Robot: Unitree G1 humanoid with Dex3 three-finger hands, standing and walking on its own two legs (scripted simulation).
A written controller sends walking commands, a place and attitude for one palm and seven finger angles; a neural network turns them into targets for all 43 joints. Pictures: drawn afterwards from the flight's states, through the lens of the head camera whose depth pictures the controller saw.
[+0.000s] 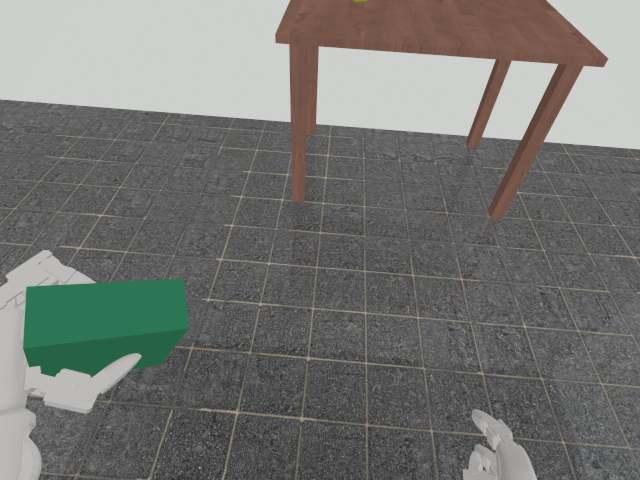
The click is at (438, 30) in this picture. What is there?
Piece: table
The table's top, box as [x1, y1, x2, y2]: [275, 0, 607, 66]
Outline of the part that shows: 275,34 276,42 592,66 603,66 607,59 596,47 545,0 290,0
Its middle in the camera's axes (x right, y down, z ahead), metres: +0.42 -0.89 +1.54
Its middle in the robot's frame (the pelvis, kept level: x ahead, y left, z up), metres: +1.77 -0.33 -0.01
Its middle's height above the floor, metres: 0.76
